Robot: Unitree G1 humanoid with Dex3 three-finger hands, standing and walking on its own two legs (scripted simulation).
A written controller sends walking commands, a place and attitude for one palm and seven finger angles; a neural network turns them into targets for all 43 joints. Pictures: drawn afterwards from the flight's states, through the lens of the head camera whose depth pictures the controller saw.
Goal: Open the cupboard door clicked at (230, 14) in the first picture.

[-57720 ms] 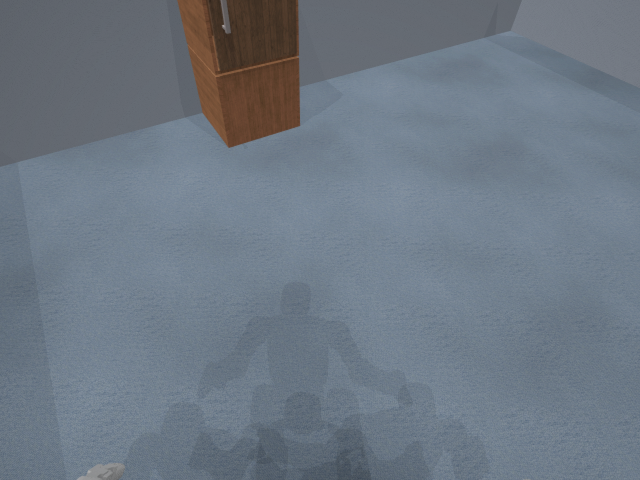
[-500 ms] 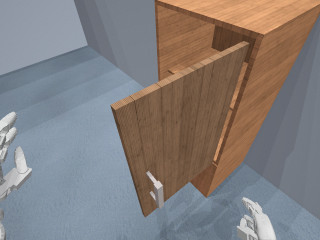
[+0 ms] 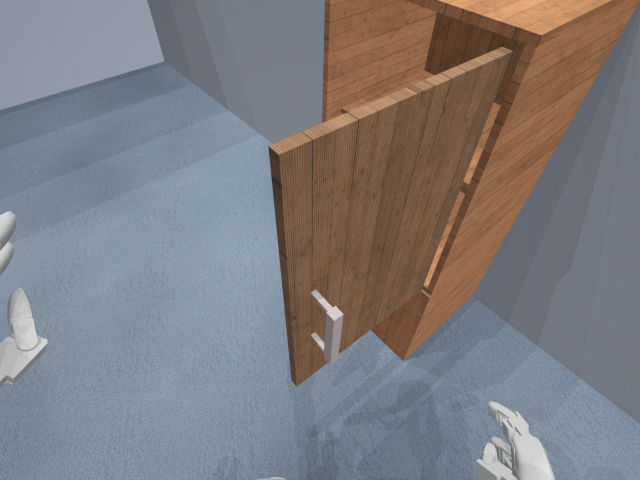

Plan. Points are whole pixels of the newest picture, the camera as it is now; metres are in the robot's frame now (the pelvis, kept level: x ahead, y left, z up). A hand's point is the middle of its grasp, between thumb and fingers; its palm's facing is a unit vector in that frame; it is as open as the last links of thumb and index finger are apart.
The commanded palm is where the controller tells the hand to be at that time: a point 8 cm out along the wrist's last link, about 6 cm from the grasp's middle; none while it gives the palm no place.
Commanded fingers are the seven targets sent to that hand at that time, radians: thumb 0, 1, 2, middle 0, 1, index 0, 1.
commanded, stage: step back with the hand held close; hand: left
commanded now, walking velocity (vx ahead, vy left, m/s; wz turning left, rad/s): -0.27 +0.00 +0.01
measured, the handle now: (324, 328) +0.36 +0.02 -0.10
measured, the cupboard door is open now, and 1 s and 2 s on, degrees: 88 88 88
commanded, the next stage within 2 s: stop stepping back and stand still in 0.40 s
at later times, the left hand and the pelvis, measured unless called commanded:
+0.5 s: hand out of the picture +0.11 +0.29 +0.17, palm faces +0.44 -0.78 -0.45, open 7.4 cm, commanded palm +0.04 +0.32 +0.18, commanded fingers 0.00 0.90 0.90 -0.20 -0.30 -0.20 -0.30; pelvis -0.10 +0.02 +0.00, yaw +1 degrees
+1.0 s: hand out of the picture +0.05 +0.25 +0.17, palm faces +0.42 -0.82 -0.38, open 7.4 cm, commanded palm -0.02 +0.29 +0.18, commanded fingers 0.00 0.90 0.90 -0.20 -0.30 -0.20 -0.30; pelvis -0.17 +0.00 -0.02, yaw -3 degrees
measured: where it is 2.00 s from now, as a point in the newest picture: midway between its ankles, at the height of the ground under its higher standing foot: outside the picture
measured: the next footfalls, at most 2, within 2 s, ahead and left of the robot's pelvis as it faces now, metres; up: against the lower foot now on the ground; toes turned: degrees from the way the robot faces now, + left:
left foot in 0.34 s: +0.05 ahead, +0.09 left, +0.00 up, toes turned +3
right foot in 0.70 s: -0.28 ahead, -0.08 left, +0.00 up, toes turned -4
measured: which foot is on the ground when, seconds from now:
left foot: down 0.00-0.20, up 0.22-0.32, down 0.34-0.98, up 1.00-1.00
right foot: down 0.00-0.36, up 0.38-0.68, down 0.70-1.00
